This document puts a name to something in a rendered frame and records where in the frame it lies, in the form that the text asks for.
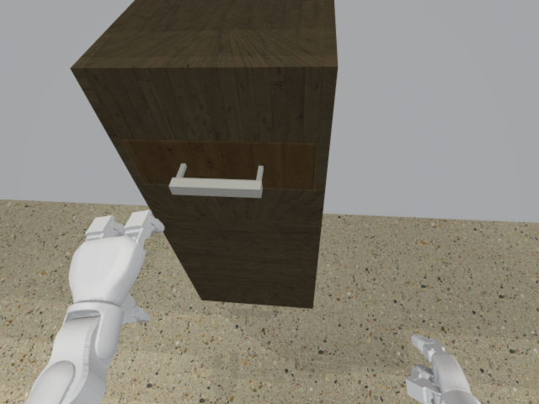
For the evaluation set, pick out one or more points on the cabinet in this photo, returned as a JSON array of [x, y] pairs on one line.
[[225, 70]]

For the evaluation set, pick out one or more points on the robot left forearm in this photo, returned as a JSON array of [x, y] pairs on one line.
[[82, 351]]

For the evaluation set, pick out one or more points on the left robot hand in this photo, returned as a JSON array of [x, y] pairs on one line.
[[108, 263]]

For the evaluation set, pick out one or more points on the drawer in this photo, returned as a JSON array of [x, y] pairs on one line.
[[287, 165]]

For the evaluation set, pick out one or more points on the right robot hand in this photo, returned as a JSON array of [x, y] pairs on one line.
[[427, 385]]

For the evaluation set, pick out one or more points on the handle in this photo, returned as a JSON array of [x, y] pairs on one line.
[[215, 186]]

